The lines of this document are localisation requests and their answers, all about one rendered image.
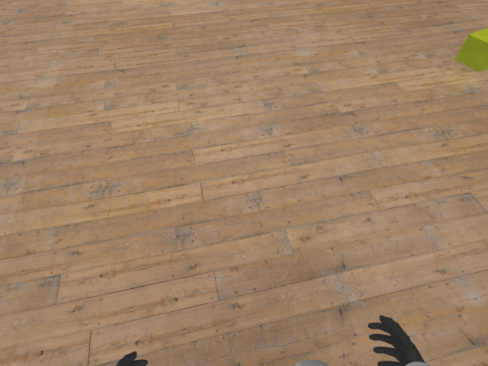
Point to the carton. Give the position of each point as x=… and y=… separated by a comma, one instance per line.
x=474, y=52

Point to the right robot hand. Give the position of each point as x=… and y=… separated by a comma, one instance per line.
x=404, y=350

